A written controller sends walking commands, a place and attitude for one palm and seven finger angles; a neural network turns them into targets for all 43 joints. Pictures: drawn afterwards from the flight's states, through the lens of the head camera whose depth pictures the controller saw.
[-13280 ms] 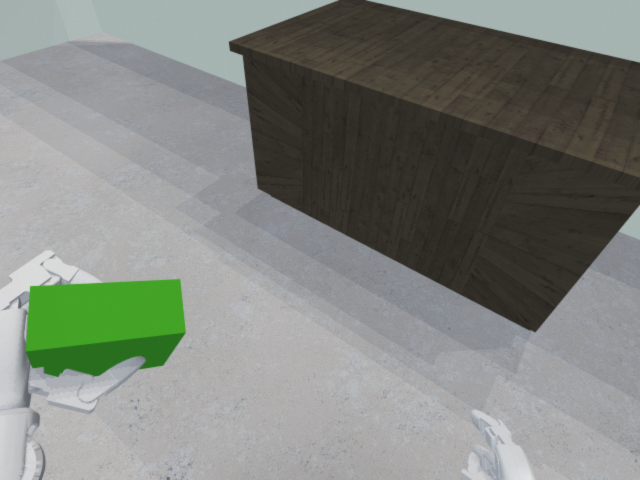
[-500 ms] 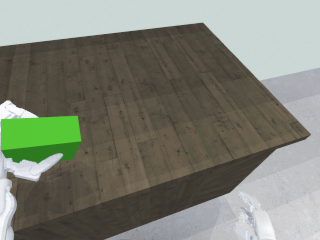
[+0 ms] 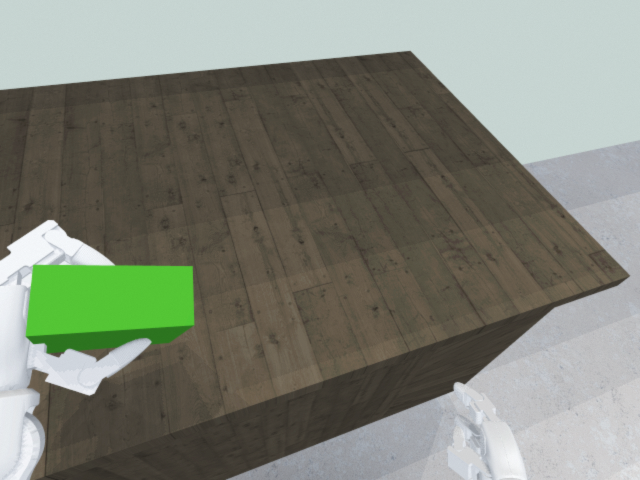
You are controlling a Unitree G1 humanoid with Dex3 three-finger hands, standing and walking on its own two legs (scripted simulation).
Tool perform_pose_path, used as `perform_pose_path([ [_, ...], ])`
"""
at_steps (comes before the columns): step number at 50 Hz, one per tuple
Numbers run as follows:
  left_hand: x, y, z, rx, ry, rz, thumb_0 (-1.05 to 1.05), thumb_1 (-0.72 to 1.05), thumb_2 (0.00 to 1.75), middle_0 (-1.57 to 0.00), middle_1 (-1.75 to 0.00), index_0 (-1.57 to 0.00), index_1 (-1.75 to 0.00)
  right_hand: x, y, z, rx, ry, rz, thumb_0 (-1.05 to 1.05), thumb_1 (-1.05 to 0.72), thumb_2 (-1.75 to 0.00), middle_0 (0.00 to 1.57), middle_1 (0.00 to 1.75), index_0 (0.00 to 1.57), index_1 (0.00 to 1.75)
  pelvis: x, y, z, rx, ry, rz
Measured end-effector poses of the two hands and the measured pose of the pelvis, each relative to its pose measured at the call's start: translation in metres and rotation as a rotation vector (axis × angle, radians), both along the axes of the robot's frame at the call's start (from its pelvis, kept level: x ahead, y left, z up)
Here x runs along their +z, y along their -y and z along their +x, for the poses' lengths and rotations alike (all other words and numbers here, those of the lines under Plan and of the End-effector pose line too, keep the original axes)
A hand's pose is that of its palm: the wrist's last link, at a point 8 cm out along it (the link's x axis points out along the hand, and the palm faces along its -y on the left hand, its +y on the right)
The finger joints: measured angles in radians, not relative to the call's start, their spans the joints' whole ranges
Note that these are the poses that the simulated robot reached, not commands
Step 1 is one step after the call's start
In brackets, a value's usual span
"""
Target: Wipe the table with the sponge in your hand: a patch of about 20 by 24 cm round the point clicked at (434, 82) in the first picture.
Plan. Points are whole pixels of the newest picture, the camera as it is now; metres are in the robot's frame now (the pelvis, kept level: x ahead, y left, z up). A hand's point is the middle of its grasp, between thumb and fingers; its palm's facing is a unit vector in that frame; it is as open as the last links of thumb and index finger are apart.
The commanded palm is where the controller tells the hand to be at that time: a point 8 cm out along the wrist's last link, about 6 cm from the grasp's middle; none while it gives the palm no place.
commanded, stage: come to a stop and stand still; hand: left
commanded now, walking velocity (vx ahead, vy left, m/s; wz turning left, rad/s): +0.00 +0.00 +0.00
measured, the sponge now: (136, 310) +0.23 +0.21 +0.13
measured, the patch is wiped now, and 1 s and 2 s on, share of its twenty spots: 0.00 0.00 0.00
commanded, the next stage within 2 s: look again from close up in 0.06 s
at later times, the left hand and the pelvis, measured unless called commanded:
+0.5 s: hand (98, 303) +0.23 +0.23 +0.15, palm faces +0.35 -0.86 -0.39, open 9.7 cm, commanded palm +0.16 +0.27 +0.18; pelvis +0.00 -0.01 +0.00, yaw +0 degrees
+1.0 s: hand (156, 303) +0.23 +0.18 +0.16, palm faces +0.31 -0.86 -0.39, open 9.7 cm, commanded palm +0.17 +0.22 +0.18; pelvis +0.01 -0.05 +0.00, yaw -1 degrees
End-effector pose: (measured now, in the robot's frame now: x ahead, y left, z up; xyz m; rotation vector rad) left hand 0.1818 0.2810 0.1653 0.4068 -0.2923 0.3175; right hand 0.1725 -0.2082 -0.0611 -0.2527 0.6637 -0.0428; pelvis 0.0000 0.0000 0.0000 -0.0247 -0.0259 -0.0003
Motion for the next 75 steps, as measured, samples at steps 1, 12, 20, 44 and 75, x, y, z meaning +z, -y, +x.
perform_pose_path([
  [1, 0.001, 0.0, 0.0, -0.006, 0.001, 0.006, 0.0, -0.46, 1.01, -0.8, -1.34, -0.79, -1.34, 0.002, -0.001, 0.002, 0.0, 0.01, 0.003, 0.02, -0.9, -0.9, 0.21, 0.3, 0.2, 0.3, 0.0, 0.0, 0.0, 0.0, 0.001, -0.001],
  [12, 0.007, -0.008, 0.0, 0.031, -0.014, 0.037, 0.0, -0.46, 1.01, -0.81, -1.34, -0.79, -1.34, 0.007, 0.004, 0.006, -0.017, 0.034, 0.005, 0.01, -0.9, -0.9, 0.21, 0.3, 0.2, 0.3, 0.002, 0.001, -0.001, -0.006, -0.003, -0.003],
  [20, -0.002, 0.001, 0.002, 0.018, -0.057, 0.016, 0.0, -0.46, 1.01, -0.81, -1.34, -0.79, -1.34, 0.0, 0.019, -0.007, -0.051, -0.018, -0.013, 0.01, -0.9, -0.9, 0.2, 0.3, 0.2, 0.3, 0.002, 0.005, 0.001, -0.005, -0.005, -0.002],
  [44, 0.004, 0.036, 0.012, 0.003, -0.065, 0.022, 0.0, -0.46, 1.01, -0.81, -1.34, -0.8, -1.34, -0.003, 0.047, 0.0, -0.067, -0.019, 0.027, 0.02, -0.9, -0.9, 0.2, 0.3, 0.2, 0.3, 0.002, 0.038, 0.006, -0.012, -0.013, 0.007],
  [75, 0.008, 0.086, 0.012, -0.042, -0.1, 0.066, 0.0, -0.46, 1.02, -0.81, -1.34, -0.8, -1.34, -0.018, 0.116, -0.015, -0.146, -0.069, -0.009, 0.02, -0.9, -0.9, 0.2, 0.3, 0.2, 0.3, -0.007, 0.083, 0.007, -0.009, -0.021, 0.009],
])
